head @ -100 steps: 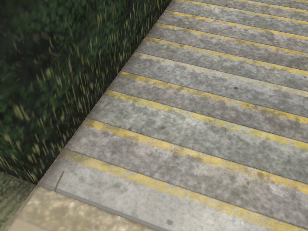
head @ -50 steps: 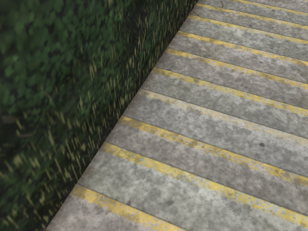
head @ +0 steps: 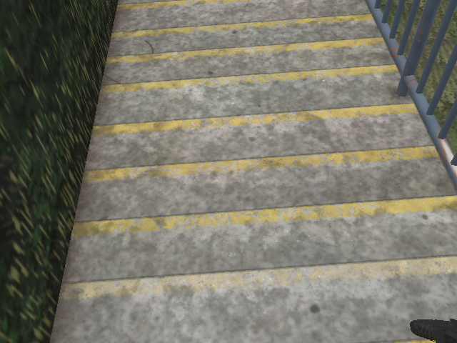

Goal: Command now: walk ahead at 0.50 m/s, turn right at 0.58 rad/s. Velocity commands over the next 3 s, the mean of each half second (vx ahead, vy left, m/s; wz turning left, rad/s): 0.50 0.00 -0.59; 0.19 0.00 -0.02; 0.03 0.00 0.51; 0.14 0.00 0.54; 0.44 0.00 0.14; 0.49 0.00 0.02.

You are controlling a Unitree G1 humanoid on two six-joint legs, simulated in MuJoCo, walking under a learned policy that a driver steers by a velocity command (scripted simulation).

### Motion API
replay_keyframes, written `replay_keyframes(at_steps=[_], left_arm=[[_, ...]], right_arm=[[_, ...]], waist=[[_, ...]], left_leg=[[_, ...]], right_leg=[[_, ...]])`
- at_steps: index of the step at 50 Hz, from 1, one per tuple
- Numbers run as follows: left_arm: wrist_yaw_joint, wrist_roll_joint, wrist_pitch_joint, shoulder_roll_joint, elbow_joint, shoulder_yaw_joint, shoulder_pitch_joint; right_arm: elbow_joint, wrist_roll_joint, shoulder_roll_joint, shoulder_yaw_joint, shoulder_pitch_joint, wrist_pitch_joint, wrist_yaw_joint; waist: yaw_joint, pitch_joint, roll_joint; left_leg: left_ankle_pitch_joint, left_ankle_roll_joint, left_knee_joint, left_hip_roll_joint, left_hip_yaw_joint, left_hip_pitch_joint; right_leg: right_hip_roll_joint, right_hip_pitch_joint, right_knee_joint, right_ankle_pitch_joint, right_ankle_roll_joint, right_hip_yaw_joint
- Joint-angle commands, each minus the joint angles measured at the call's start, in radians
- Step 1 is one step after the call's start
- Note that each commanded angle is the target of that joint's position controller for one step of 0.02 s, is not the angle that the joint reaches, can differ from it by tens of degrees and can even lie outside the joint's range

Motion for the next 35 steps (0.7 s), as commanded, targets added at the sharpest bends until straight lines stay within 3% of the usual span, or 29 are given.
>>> replay_keyframes(at_steps=[1,2,4,5,6,7,8,9,10,11,12,13,14,16,19,22,25,27,28,30,31,32,33,34,35], left_arm=[[0.014,-0.007,-0.004,0.175,-0.050,0.049,0.028],[0.014,-0.009,-0.002,0.171,-0.044,0.049,0.041],[0.013,-0.007,0.013,0.162,-0.032,0.048,0.063],[0.017,-0.009,0.017,0.161,-0.033,0.050,0.066],[0.018,-0.008,0.020,0.163,-0.036,0.052,0.048],[0.018,-0.011,0.018,0.155,-0.053,0.050,0.006],[0.013,-0.003,0.011,0.114,-0.070,0.036,-0.014],[0.016,0.016,0.004,0.050,-0.103,0.018,0.000],[0.013,-0.016,-0.008,0.046,-0.118,0.007,0.142],[0.014,-0.026,-0.006,0.147,-0.078,0.025,0.110],[0.012,-0.018,-0.002,0.175,-0.088,0.030,0.004],[0.013,-0.015,0.001,0.161,-0.080,0.031,-0.014],[0.012,-0.015,-0.002,0.155,-0.091,0.035,-0.032],[0.007,-0.031,0.004,0.112,-0.096,0.029,-0.027],[0.012,-0.017,0.023,0.069,-0.127,0.015,-0.065],[0.013,-0.017,0.026,0.069,-0.148,0.013,-0.108],[-0.011,-0.014,0.025,0.045,-0.178,0.003,-0.196],[-0.032,-0.013,0.025,0.030,-0.195,0.001,-0.257],[-0.042,-0.003,0.026,0.037,-0.216,0.002,-0.272],[-0.050,0.004,0.026,0.046,-0.231,0.009,-0.252],[-0.046,0.022,0.031,0.061,-0.214,0.014,-0.199],[-0.037,0.035,0.031,0.096,-0.167,0.032,-0.061],[-0.017,0.043,0.036,0.158,-0.128,0.052,0.038],[0.001,0.072,0.035,0.269,-0.121,0.065,0.056],[-0.009,0.088,0.032,0.228,-0.154,0.041,0.051]], right_arm=[[-0.088,0.013,-0.050,-0.009,-0.108,-0.017,0.012],[-0.098,0.017,-0.060,-0.013,-0.125,-0.020,0.016],[-0.104,0.005,-0.078,-0.021,-0.135,-0.033,0.019],[-0.102,0.010,-0.087,-0.027,-0.118,-0.038,0.019],[-0.093,0.013,-0.098,-0.034,-0.080,-0.043,0.018],[-0.069,0.006,-0.120,-0.049,0.005,-0.044,0.012],[-0.050,-0.010,-0.156,-0.065,0.127,-0.046,0.007],[-0.026,-0.020,-0.233,-0.085,0.308,-0.045,-0.002],[0.012,-0.020,-0.262,-0.092,0.358,-0.036,0.010],[-0.015,-0.005,-0.149,-0.067,0.303,-0.030,0.006],[-0.025,-0.002,-0.099,-0.053,0.257,-0.019,-0.003],[-0.025,-0.005,-0.083,-0.045,0.205,-0.005,-0.002],[-0.022,-0.006,-0.072,-0.041,0.184,0.000,-0.003],[-0.004,-0.005,-0.063,-0.038,0.169,-0.001,-0.007],[0.046,-0.001,-0.085,-0.050,0.199,-0.008,-0.007],[0.071,-0.003,-0.110,-0.055,0.202,-0.006,-0.014],[0.093,-0.008,-0.126,-0.055,0.199,0.003,-0.013],[0.099,0.010,-0.132,-0.050,0.211,0.019,-0.015],[0.111,0.023,-0.140,-0.046,0.234,0.018,-0.014],[0.138,0.042,-0.174,-0.047,0.264,0.024,-0.007],[0.153,0.061,-0.205,-0.052,0.256,0.022,-0.005],[0.162,0.068,-0.202,-0.047,0.240,0.022,0.000],[0.172,0.055,-0.166,-0.032,0.266,0.012,0.007],[0.146,-0.010,-0.045,0.007,0.365,0.001,0.017],[0.158,0.026,-0.074,0.015,0.401,0.007,0.020]], waist=[[0.016,-0.020,-0.111],[0.021,-0.017,-0.115],[0.024,-0.015,-0.132],[0.004,-0.010,-0.136],[-0.020,-0.013,-0.157],[-0.071,-0.047,-0.165],[-0.131,-0.147,-0.142],[-0.181,-0.307,0.000],[-0.106,-0.420,0.352],[-0.126,-0.307,0.195],[-0.149,-0.170,0.095],[-0.127,-0.110,0.023],[-0.106,-0.062,0.032],[-0.078,-0.013,0.062],[-0.074,0.019,0.041],[-0.075,0.033,0.020],[-0.098,0.059,0.015],[-0.129,0.069,0.023],[-0.134,0.065,0.026],[-0.108,0.039,0.047],[-0.058,0.017,0.059],[0.025,-0.046,0.042],[0.073,-0.109,-0.001],[0.001,-0.272,-0.299],[0.026,-0.556,-0.274]], left_leg=[[0.132,-0.001,-0.152,-0.079,0.052,0.144],[0.122,0.006,-0.181,-0.084,0.041,0.144],[0.032,0.025,-0.222,-0.091,0.027,0.143],[-0.022,0.031,-0.233,-0.099,0.027,0.175],[-0.057,0.045,-0.245,-0.099,0.029,0.225],[-0.038,0.064,-0.286,-0.109,0.055,0.356],[-0.009,0.110,-0.261,-0.030,-0.005,0.583],[-0.039,0.186,-0.255,0.164,-0.235,0.899],[-0.261,0.323,-0.356,0.359,-0.695,1.087],[-0.458,0.296,-0.387,0.334,-0.662,1.008],[-0.429,0.253,-0.406,0.285,-0.477,0.866],[-0.332,0.226,-0.432,0.227,-0.351,0.755],[-0.267,0.223,-0.462,0.192,-0.284,0.668],[-0.226,0.226,-0.520,0.164,-0.186,0.572],[-0.131,0.249,-0.566,0.183,-0.077,0.549],[-0.039,0.234,-0.573,0.183,0.028,0.581],[0.116,0.207,-0.539,0.147,0.169,0.573],[0.233,0.195,-0.504,0.138,0.233,0.569],[0.278,0.194,-0.493,0.152,0.239,0.584],[0.456,0.194,-0.422,0.176,0.224,0.638],[0.572,0.183,-0.351,0.185,0.221,0.660],[0.603,0.157,-0.204,0.154,0.244,0.638],[0.459,0.113,-0.039,0.099,0.254,0.517],[-0.420,0.043,0.332,-0.015,0.231,0.180],[-0.725,0.014,0.573,-0.115,-0.015,0.186]], right_leg=[[-0.208,-0.075,-0.079,0.252,-0.120,0.167],[-0.220,-0.046,-0.057,0.232,-0.117,0.195],[-0.235,0.039,-0.007,0.188,-0.113,0.257],[-0.248,0.045,0.012,0.188,-0.106,0.289],[-0.249,0.049,0.043,0.211,-0.095,0.308],[-0.213,0.024,0.108,0.262,-0.072,0.284],[-0.156,-0.054,0.283,0.275,-0.036,0.241],[-0.069,-0.244,0.588,0.041,0.011,0.139],[-0.009,-0.520,0.856,-0.403,0.040,0.096],[-0.093,-0.623,0.972,-0.331,0.054,0.117],[-0.129,-0.647,0.986,-0.230,0.061,0.064],[-0.167,-0.597,0.958,-0.147,0.071,0.031],[-0.188,-0.569,0.914,-0.094,0.083,0.033],[-0.216,-0.523,0.870,-0.065,0.099,0.012],[-0.241,-0.572,0.804,-0.027,0.099,-0.013],[-0.252,-0.606,0.691,0.089,0.099,-0.015],[-0.235,-0.550,0.519,0.234,0.093,-0.076],[-0.196,-0.453,0.402,0.275,0.084,-0.166],[-0.192,-0.411,0.360,0.256,0.079,-0.168],[-0.147,-0.327,0.301,0.172,0.050,-0.179],[-0.117,-0.253,0.243,0.134,0.029,-0.178],[-0.086,-0.073,0.161,0.220,0.001,-0.184],[-0.117,0.140,0.155,0.450,-0.023,-0.144],[-0.424,0.505,0.274,1.001,-0.169,0.183],[-0.610,0.529,0.151,1.010,-0.312,0.481]])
